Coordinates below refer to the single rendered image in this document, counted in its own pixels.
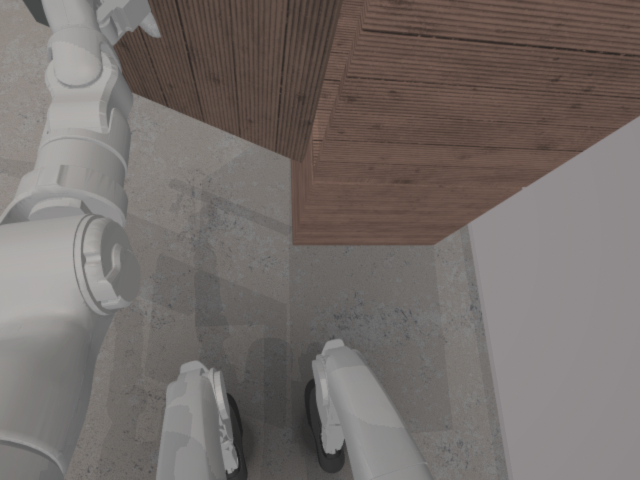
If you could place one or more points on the handle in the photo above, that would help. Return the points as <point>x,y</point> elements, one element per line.
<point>36,9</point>

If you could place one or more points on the cupboard door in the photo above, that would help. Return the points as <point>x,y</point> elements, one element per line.
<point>252,68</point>

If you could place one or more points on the left robot foot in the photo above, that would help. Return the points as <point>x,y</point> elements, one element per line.
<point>241,472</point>

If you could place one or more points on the left robot hand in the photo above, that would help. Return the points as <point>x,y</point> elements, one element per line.
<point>110,17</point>

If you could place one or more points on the left robot shin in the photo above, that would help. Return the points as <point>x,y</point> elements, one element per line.
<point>229,454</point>

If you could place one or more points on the robot left forearm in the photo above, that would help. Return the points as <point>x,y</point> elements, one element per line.
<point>82,159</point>

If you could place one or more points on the left robot upper arm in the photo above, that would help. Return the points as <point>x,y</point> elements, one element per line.
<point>61,282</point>

